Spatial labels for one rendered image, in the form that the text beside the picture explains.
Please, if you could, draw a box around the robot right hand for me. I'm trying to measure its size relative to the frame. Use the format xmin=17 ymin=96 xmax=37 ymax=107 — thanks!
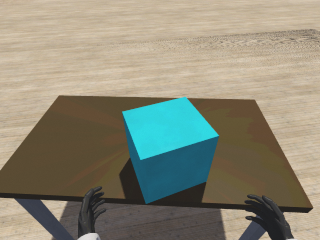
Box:
xmin=244 ymin=194 xmax=294 ymax=240

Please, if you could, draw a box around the robot left hand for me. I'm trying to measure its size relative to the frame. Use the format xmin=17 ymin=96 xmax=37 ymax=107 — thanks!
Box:
xmin=78 ymin=186 xmax=107 ymax=239

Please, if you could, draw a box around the carton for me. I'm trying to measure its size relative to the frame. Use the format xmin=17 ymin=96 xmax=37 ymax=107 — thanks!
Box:
xmin=122 ymin=97 xmax=219 ymax=204

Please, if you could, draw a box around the table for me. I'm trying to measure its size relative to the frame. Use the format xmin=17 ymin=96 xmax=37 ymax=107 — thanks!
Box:
xmin=0 ymin=95 xmax=313 ymax=240

